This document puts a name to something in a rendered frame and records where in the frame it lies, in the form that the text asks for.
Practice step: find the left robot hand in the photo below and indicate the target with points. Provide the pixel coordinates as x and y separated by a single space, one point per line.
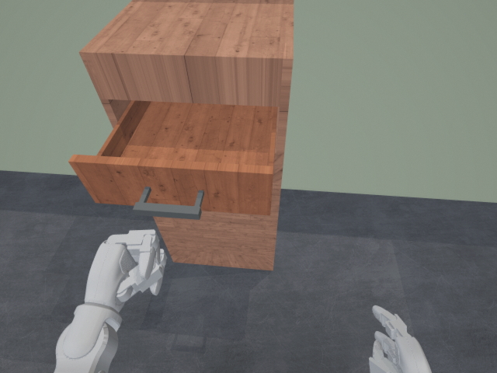
137 254

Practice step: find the drawer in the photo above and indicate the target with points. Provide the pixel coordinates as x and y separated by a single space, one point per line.
177 149

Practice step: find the cabinet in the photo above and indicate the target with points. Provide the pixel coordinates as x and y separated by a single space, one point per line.
231 52

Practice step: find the left robot forearm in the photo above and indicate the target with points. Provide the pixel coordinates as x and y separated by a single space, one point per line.
90 342

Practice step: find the right robot hand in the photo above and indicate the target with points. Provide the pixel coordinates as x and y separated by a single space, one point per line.
405 355

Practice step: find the handle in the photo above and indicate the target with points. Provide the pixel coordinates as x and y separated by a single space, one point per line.
168 210

